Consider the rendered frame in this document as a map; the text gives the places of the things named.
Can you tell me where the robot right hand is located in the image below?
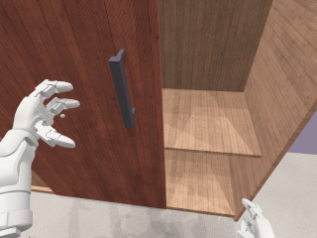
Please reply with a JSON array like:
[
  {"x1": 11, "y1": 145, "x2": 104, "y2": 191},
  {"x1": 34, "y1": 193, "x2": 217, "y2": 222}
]
[{"x1": 237, "y1": 198, "x2": 276, "y2": 238}]

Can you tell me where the robot left hand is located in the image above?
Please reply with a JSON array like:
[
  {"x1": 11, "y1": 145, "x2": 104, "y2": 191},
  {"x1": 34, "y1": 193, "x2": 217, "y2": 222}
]
[{"x1": 12, "y1": 79, "x2": 80, "y2": 148}]

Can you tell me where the left robot forearm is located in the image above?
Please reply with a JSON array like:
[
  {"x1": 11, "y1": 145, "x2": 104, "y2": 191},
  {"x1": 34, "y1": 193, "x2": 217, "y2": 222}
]
[{"x1": 0, "y1": 129, "x2": 39, "y2": 238}]

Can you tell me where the handle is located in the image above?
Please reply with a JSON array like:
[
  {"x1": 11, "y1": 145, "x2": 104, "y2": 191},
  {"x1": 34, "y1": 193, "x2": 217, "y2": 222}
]
[{"x1": 108, "y1": 49, "x2": 136, "y2": 129}]

